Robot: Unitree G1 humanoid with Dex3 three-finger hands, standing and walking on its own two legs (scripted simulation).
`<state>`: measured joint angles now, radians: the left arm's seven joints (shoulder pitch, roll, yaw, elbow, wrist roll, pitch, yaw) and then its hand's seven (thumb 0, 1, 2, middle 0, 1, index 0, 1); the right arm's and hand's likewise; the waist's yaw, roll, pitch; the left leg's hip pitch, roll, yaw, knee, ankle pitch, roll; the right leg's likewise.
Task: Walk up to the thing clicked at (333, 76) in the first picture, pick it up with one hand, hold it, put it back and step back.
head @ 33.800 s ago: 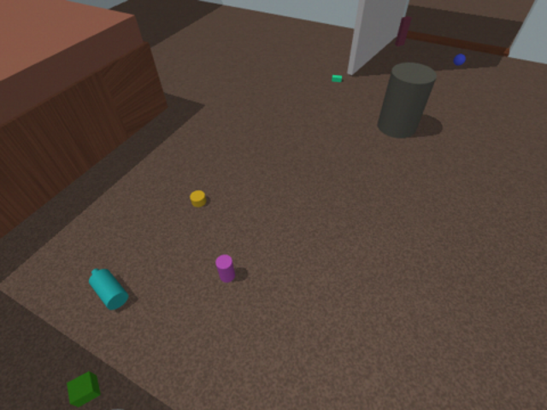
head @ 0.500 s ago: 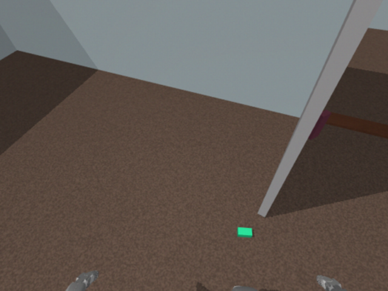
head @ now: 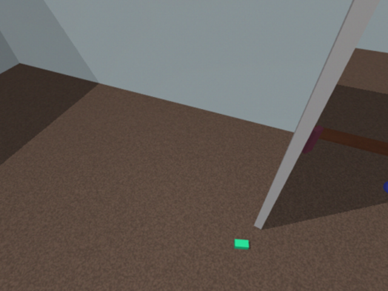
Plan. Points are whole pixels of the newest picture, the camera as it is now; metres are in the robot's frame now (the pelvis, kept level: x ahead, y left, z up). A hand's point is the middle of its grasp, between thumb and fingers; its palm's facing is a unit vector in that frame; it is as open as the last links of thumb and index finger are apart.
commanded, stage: stand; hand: right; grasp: from above
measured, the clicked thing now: (241, 244) +0.47 -0.22 -0.76
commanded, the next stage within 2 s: step back in 1.72 s
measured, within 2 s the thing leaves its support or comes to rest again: neither
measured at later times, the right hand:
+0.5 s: hand out of the picture +0.06 -0.23 -0.16, palm faces +0.01 +0.94 -0.33, open 7.4 cm
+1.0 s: hand out of the picture +0.08 -0.23 -0.16, palm faces +0.01 +0.94 -0.33, open 7.4 cm
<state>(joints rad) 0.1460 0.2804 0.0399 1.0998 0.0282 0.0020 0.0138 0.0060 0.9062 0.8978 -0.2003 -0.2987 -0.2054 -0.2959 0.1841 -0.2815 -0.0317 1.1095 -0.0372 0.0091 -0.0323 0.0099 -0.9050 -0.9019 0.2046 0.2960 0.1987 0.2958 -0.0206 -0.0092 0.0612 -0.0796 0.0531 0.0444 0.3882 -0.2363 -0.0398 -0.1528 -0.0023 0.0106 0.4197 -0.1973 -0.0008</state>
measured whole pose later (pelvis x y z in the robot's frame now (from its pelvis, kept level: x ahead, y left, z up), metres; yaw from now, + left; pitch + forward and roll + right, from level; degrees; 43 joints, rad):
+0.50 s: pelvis +0.00 +0.01 +0.00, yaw +0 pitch -3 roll +0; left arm 0.13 0.31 0.02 1.14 0.02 -0.01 0.01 0.01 0.91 0.90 -0.20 -0.30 -0.20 -0.30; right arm 0.13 -0.30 -0.03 1.16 -0.03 0.00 -0.02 0.01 -0.91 -0.90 0.20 0.30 0.20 0.30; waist -0.01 -0.01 0.07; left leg -0.07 0.04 0.05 0.34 -0.21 -0.03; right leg -0.14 -0.01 0.01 0.36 -0.17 0.01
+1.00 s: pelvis +0.01 +0.01 +0.00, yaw +0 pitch -2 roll +0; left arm 0.10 0.32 0.01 1.14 0.02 -0.01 0.01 0.01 0.91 0.90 -0.20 -0.30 -0.21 -0.30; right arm 0.11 -0.31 -0.03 1.15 -0.02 0.00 -0.01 0.01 -0.91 -0.90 0.20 0.30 0.20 0.30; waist -0.01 -0.01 0.06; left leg -0.06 0.04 0.05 0.32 -0.21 -0.02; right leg -0.13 -0.02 0.01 0.34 -0.17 0.02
